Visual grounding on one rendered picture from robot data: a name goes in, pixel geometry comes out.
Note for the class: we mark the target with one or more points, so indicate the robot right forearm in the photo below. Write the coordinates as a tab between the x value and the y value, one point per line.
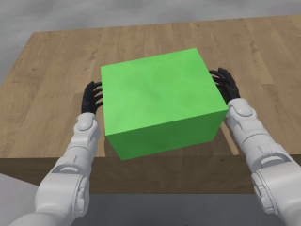
260	149

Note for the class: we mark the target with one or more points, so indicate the pedestal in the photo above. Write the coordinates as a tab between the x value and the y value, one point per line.
41	98

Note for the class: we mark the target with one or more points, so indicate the carton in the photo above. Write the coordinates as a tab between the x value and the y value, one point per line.
160	103

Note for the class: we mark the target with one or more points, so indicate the robot right upper arm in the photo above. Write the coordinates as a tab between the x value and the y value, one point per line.
278	190

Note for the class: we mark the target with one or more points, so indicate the robot left forearm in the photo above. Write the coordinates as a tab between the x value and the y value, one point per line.
81	151

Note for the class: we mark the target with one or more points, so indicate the robot left upper arm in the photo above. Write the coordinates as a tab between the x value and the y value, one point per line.
63	197

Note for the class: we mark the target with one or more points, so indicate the left robot hand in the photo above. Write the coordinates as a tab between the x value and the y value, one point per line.
88	104

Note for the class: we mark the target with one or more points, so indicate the right robot hand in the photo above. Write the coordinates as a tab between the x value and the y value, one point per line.
227	86

